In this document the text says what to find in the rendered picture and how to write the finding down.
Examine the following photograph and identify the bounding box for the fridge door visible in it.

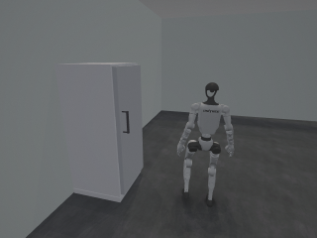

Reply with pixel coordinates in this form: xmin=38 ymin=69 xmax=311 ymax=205
xmin=112 ymin=64 xmax=144 ymax=195

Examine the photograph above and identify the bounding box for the robot right upper arm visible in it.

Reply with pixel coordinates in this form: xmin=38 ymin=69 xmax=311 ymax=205
xmin=220 ymin=104 xmax=233 ymax=131

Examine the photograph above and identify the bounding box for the robot left hand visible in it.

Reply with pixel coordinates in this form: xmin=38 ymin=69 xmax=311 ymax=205
xmin=176 ymin=143 xmax=185 ymax=157

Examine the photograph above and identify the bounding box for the robot left forearm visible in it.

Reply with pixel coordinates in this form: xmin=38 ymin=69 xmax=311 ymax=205
xmin=179 ymin=122 xmax=191 ymax=145

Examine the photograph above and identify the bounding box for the left robot thigh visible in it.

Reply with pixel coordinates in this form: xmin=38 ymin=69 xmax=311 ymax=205
xmin=185 ymin=140 xmax=199 ymax=168

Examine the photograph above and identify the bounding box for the robot right hand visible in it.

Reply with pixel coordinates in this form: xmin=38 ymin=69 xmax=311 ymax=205
xmin=225 ymin=144 xmax=234 ymax=158

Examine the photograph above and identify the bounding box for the robot right forearm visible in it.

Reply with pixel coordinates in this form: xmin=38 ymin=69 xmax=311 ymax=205
xmin=226 ymin=125 xmax=234 ymax=146

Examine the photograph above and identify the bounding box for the handle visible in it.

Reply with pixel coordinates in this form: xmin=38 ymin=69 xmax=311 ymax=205
xmin=122 ymin=111 xmax=130 ymax=134

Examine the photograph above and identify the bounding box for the robot left shin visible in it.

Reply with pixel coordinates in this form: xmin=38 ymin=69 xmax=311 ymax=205
xmin=183 ymin=159 xmax=191 ymax=192

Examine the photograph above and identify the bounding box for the robot left upper arm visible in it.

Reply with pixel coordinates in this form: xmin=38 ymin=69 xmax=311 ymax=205
xmin=187 ymin=103 xmax=201 ymax=130

